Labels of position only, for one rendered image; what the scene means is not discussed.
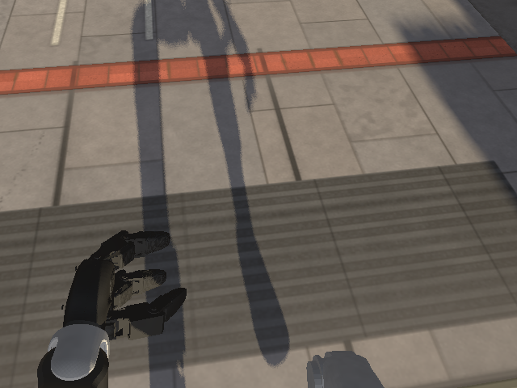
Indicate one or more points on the left robot hand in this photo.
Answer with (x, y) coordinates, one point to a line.
(97, 290)

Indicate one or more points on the left robot forearm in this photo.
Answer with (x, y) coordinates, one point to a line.
(77, 357)

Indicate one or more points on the robot right thigh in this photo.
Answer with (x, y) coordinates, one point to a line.
(341, 369)

